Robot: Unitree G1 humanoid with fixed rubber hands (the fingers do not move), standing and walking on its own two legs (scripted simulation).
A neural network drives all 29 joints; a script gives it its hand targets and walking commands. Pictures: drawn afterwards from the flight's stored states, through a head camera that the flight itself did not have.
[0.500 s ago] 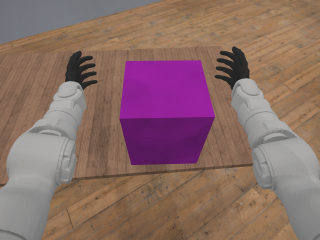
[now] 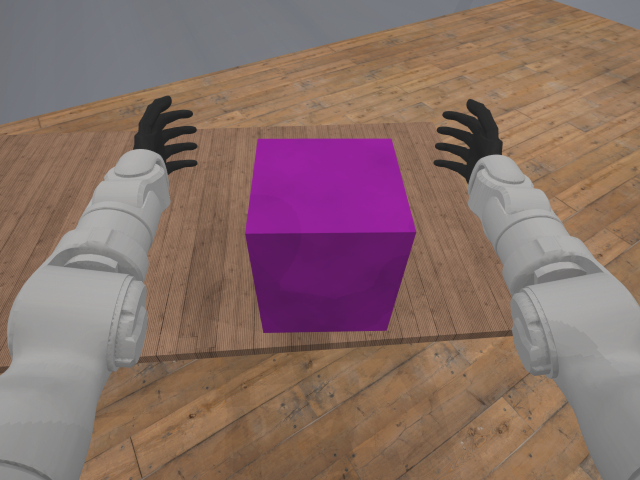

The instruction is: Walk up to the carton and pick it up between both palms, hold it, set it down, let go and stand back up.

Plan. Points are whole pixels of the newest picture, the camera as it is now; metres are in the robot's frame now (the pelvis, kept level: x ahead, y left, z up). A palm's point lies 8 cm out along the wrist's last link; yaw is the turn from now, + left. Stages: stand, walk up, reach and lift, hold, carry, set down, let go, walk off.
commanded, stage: set down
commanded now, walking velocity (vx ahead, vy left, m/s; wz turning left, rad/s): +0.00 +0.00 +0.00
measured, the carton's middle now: (325, 239) +0.48 -0.02 +0.00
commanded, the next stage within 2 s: none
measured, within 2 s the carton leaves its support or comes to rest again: neither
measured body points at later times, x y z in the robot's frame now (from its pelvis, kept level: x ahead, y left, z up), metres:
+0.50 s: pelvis -0.01 +0.00 +0.00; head +0.00 +0.00 +0.45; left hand +0.40 +0.22 +0.07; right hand +0.39 -0.22 +0.08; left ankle +0.00 +0.14 -0.74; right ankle +0.03 -0.14 -0.74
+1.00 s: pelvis -0.01 +0.00 +0.00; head -0.01 +0.01 +0.45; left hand +0.35 +0.21 +0.02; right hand +0.34 -0.22 +0.04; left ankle +0.00 +0.14 -0.74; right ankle +0.03 -0.14 -0.74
